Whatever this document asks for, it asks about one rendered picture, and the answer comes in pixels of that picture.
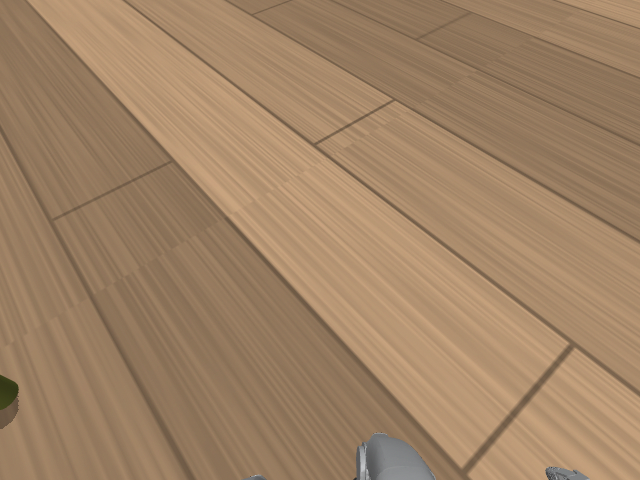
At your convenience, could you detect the mug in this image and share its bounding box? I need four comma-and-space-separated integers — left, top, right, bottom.
0, 375, 19, 410

